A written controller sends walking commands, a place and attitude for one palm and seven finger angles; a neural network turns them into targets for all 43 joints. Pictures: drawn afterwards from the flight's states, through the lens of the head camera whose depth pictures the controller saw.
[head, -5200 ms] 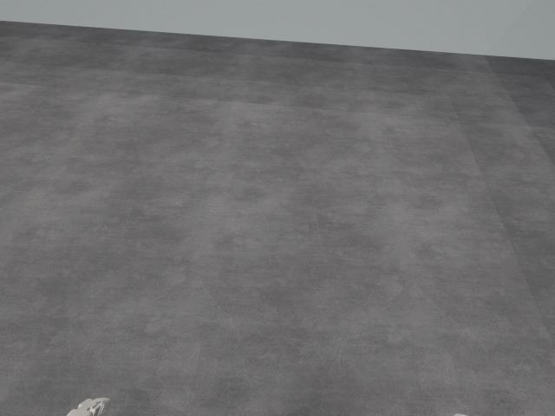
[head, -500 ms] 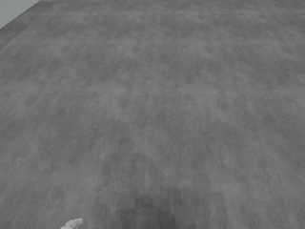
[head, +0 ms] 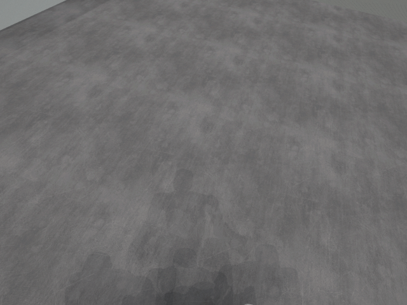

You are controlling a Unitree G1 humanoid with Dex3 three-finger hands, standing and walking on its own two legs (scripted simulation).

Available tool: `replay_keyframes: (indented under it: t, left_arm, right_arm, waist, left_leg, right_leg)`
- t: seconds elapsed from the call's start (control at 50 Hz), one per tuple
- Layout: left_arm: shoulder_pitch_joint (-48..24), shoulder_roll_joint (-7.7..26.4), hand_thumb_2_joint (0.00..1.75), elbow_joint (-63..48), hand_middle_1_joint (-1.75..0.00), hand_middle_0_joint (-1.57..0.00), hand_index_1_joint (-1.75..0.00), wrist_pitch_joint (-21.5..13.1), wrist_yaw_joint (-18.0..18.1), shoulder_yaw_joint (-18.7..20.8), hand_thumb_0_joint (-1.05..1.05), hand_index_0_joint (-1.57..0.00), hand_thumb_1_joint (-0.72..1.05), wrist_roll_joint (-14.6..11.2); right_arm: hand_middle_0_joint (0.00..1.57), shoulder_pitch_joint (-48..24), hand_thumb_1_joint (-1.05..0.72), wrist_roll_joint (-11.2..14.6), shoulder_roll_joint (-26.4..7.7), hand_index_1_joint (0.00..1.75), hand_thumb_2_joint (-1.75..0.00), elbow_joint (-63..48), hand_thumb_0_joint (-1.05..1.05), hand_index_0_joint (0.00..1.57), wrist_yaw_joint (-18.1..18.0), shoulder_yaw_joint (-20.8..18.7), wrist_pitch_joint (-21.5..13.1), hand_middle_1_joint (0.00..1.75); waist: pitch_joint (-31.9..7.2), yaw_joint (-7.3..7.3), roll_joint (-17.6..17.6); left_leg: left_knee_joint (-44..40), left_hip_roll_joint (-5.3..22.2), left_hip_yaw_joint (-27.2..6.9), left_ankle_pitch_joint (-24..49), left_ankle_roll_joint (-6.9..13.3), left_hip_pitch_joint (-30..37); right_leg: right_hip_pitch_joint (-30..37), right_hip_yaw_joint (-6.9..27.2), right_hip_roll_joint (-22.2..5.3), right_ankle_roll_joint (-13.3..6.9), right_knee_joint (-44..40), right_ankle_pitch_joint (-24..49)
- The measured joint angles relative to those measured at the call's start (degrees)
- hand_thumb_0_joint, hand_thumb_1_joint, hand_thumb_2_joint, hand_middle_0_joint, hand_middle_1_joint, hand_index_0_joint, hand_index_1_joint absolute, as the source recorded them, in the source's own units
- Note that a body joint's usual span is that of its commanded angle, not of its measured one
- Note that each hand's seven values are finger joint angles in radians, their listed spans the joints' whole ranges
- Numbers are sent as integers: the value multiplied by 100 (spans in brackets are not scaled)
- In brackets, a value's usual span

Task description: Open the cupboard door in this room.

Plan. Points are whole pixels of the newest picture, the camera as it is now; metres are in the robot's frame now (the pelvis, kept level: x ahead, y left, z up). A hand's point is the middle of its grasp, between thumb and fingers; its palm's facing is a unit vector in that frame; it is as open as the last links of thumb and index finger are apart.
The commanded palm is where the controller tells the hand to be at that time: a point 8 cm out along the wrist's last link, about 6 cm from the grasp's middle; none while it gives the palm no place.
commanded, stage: turn or walk to find it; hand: left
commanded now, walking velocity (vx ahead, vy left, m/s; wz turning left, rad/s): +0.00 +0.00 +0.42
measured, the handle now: out of the picture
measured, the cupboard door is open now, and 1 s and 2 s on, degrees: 0 0 0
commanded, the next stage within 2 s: none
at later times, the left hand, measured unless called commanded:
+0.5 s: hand out of the picture +0.01 +0.17 -0.14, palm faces +0.23 -0.93 -0.27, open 7.4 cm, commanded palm none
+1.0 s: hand out of the picture -0.09 +0.22 -0.16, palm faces +0.44 -0.86 -0.25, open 7.4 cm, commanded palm none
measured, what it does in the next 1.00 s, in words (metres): steps on the spot, turning left: right foot, then left foot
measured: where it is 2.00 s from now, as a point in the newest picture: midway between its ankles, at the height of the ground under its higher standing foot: outside the picture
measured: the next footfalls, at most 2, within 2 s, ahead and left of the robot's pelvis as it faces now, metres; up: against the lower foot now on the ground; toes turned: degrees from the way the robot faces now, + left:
right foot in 0.32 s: +0.04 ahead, -0.13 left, +0.00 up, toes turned +3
left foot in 0.74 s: -0.06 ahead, +0.11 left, +0.00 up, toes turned +24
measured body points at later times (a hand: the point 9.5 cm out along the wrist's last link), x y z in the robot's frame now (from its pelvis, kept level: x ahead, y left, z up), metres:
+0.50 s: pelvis -0.03 -0.04 +0.01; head -0.01 -0.06 +0.46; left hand +0.00 +0.22 -0.12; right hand +0.08 -0.28 -0.15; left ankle -0.07 +0.10 -0.64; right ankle +0.00 -0.13 -0.73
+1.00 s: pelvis -0.06 +0.00 +0.01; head -0.03 +0.02 +0.46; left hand -0.11 +0.26 -0.14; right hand +0.11 -0.19 -0.13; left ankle -0.10 +0.10 -0.73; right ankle -0.01 -0.14 -0.68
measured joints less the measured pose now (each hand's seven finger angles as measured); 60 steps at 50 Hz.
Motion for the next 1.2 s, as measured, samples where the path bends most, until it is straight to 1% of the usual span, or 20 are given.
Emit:
replay_keyframes:
  t: [0.06,0.12,0.24,0.3,0.34,0.4,0.44,0.5,0.56,0.66,0.7,0.74,0.76,0.8,0.88,1.04,1.08,1.12,1.14,1.2]
  left_arm:
    - [-78,45,89,31,-30,-20,-30,18,-35,23,0,-20,91,-11]
    - [-168,27,89,-48,-30,-20,-30,-23,-54,11,0,-20,91,-26]
    - [-382,-121,90,-269,-30,-20,-30,-75,-46,-42,0,-20,91,-47]
    - [-438,-209,90,-383,-30,-20,-30,-169,-44,-86,0,-20,91,-60]
    - [-442,-284,89,-438,-30,-20,-30,-275,-30,-115,0,-20,91,-21]
    - [-381,-424,89,-496,-30,-20,-30,-323,-25,-182,0,-20,91,11]
    - [-309,-488,89,-480,-30,-20,-30,-303,-14,-202,0,-20,91,18]
    - [-234,-522,89,-407,-30,-20,-30,-280,-2,-220,0,-20,91,32]
    - [-183,-513,89,-349,-30,-20,-30,-289,-5,-219,0,-20,91,50]
    - [-124,-394,89,-266,-30,-20,-30,-299,-29,-175,0,-20,90,78]
    - [-98,-307,89,-214,-30,-20,-30,-278,-32,-139,0,-20,90,69]
    - [-34,-215,89,-182,-30,-20,-30,-221,-40,-98,0,-20,90,21]
    - [-39,-135,89,-151,-30,-20,-30,-162,-37,-64,0,-20,90,1]
    - [-54,-21,89,-64,-30,-20,-30,-12,-13,-15,0,-20,91,-2]
    - [-134,38,89,6,-30,-20,-30,33,-58,19,0,-20,91,-7]
    - [-444,-112,90,-235,-30,-20,-30,-77,-54,-49,0,-20,91,-52]
    - [-521,-180,90,-304,-30,-20,-30,-117,-49,-78,0,-20,91,-64]
    - [-545,-234,90,-388,-30,-20,-30,-196,-47,-113,0,-20,91,-67]
    - [-533,-255,89,-431,-30,-20,-30,-257,-41,-130,0,-20,91,-49]
    - [-506,-407,89,-473,-30,-20,-30,-338,-26,-191,0,-20,91,3]
  right_arm:
    - [20,-13,-91,-8,72,30,-90,-35,1,20,-62,55,-36,30]
    - [20,-9,-91,-2,102,30,-90,-45,1,20,-69,88,-42,30]
    - [20,39,-91,-32,85,30,-90,-74,1,21,-35,51,22,30]
    - [20,104,-91,-28,34,30,-90,-78,1,21,-15,0,76,30]
    - [20,152,-91,9,-33,30,-90,-73,1,21,0,-56,111,30]
    - [20,213,-91,-3,-148,30,-90,-13,1,21,19,-152,241,30]
    - [20,243,-91,-17,-219,30,-90,30,1,20,55,-199,284,30]
    - [20,320,-91,-25,-273,30,-90,70,1,20,81,-227,293,30]
    - [20,370,-91,-17,-277,30,-90,135,1,20,83,-220,314,30]
    - [20,293,-91,28,-218,30,-90,204,1,20,64,-144,302,30]
    - [20,239,-91,42,-181,30,-90,169,1,20,50,-104,240,30]
    - [20,220,-91,36,-173,30,-90,88,1,20,53,-72,133,30]
    - [20,164,-91,22,-111,30,-90,77,1,20,45,-63,93,30]
    - [20,97,-91,-2,-1,30,-90,36,1,20,21,-19,31,30]
    - [20,67,-91,-17,102,30,-90,-1,1,20,-54,51,-17,30]
    - [20,73,-91,-30,94,30,-90,-21,1,21,-52,42,-2,30]
    - [20,91,-91,-38,57,30,-90,-26,1,21,-44,13,31,30]
    - [20,134,-91,-23,14,30,-90,-33,1,21,-31,-21,65,30]
    - [20,164,-91,-2,-14,30,-90,-42,1,21,-20,-42,77,30]
    - [20,177,-91,5,-136,30,-90,-9,1,21,-7,-136,192,30]
  waist:
    - [-31,-9,66]
    - [-61,-16,153]
    - [-109,-135,358]
    - [-151,-183,450]
    - [-161,-182,542]
    - [-149,-183,619]
    - [-147,-190,627]
    - [-142,-228,581]
    - [-115,-214,486]
    - [-26,-94,297]
    - [-3,-70,218]
    - [-43,-74,193]
    - [-14,-45,77]
    - [-3,-24,-21]
    - [-54,-51,82]
    - [-78,-158,339]
    - [-92,-199,411]
    - [-128,-210,461]
    - [-159,-199,476]
    - [-122,-209,635]
  left_leg:
    - [-313,-34,-117,181,28,101]
    - [-589,-85,-231,390,53,174]
    - [-665,-165,-490,556,-8,76]
    - [-458,-212,-626,523,-101,-105]
    - [-7,-233,-711,221,-158,-351]
    - [1645,-309,-695,-675,-176,-926]
    - [2578,-247,-604,-566,-216,-1201]
    - [3043,-68,-481,-364,-324,-1284]
    - [2656,78,-389,-464,-398,-1068]
    - [1423,178,-164,-774,-396,-519]
    - [735,164,-49,-567,-364,-234]
    - [-75,157,-21,105,-230,52]
    - [15,84,7,115,-131,-10]
    - [108,30,18,-45,-9,-55]
    - [-318,-3,-132,157,34,53]
    - [-665,-150,-479,479,24,57]
    - [-590,-190,-572,478,-17,-22]
    - [-409,-244,-655,423,-83,-150]
    - [-229,-277,-685,353,-124,-260]
    - [1228,-327,-737,-689,-173,-780]
  right_leg:
    - [-319,252,145,61,730,227]
    - [-378,376,201,119,712,401]
    - [-2,467,340,117,-388,365]
    - [432,418,441,77,-1413,816]
    - [627,334,480,-116,-1903,1179]
    - [665,133,407,-399,-1853,1183]
    - [772,31,358,-429,-2016,1254]
    - [883,-135,275,-420,-2200,1349]
    - [924,-288,177,-399,-2273,1383]
    - [816,-512,-14,-306,-2117,1336]
    - [721,-604,-110,-230,-1934,1264]
    - [522,-684,-200,-123,-1553,1100]
    - [350,-533,-244,-49,-1186,694]
    - [-22,-119,-104,13,-270,95]
    - [-417,227,149,78,693,310]
    - [-52,446,370,127,-319,319]
    - [169,440,432,102,-824,432]
    - [520,393,478,75,-1644,933]
    - [660,373,469,-10,-2002,1186]
    - [673,167,457,-358,-1867,1110]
